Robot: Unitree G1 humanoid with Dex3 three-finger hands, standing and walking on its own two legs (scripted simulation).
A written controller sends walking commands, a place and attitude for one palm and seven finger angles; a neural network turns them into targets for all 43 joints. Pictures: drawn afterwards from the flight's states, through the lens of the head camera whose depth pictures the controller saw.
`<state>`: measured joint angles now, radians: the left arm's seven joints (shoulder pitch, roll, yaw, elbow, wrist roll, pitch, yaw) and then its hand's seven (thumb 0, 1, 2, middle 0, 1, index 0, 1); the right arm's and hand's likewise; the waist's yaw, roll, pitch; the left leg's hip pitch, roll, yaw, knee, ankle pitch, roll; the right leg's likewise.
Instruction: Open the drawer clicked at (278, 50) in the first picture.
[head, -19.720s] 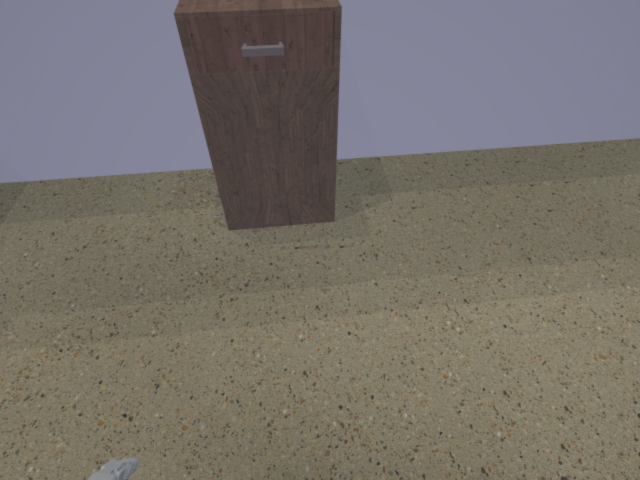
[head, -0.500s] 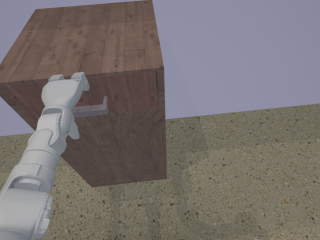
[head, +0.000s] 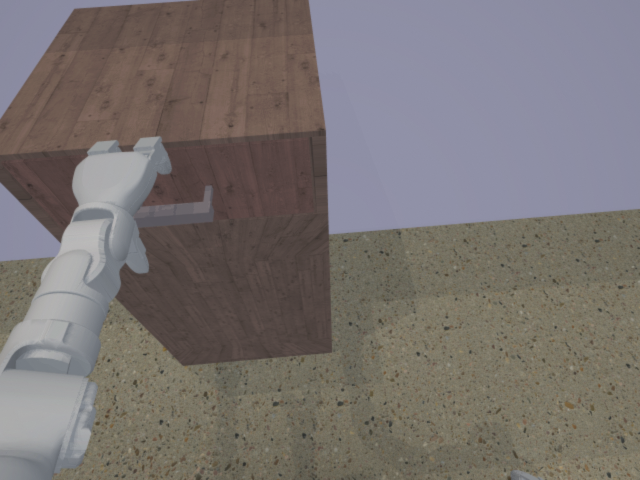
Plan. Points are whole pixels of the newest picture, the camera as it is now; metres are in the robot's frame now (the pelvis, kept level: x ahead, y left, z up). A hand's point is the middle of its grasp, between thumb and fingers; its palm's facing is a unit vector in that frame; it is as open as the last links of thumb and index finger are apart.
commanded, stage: re-aim the fingers above the handle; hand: left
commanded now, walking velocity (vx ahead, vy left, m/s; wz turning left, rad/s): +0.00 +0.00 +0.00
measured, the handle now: (172, 204) +0.49 +0.25 +0.03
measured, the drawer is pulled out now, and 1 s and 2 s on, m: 0.00 0.00 0.00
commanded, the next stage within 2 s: lower the fingers behind the handle in 1.74 s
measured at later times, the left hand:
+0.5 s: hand (134, 207) +0.44 +0.27 +0.09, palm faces -0.01 +0.01 -1.00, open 13.8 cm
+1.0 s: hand (149, 200) +0.45 +0.25 +0.09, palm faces +0.00 -0.01 -1.00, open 13.7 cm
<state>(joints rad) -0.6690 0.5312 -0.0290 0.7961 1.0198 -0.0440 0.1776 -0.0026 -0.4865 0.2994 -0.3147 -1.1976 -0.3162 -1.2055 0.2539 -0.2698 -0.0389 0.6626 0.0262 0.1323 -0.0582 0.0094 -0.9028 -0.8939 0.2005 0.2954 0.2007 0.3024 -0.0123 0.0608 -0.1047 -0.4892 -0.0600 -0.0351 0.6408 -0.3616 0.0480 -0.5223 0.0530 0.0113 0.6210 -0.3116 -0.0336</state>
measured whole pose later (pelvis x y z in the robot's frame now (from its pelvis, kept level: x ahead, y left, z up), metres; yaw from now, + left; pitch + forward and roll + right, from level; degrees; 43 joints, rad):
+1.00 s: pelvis +0.00 +0.01 +0.00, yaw -1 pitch +12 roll -1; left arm -0.71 0.49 -0.06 0.84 1.02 -0.01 0.17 0.00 -0.49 0.30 -0.35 -1.23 -0.34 -1.24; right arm 0.28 -0.26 -0.02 0.66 0.03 0.13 -0.06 0.01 -0.90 -0.89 0.20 0.30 0.20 0.30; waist -0.02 0.07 -0.11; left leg -0.47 -0.06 -0.02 0.62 -0.35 0.06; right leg -0.51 0.05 0.03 0.60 -0.30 -0.02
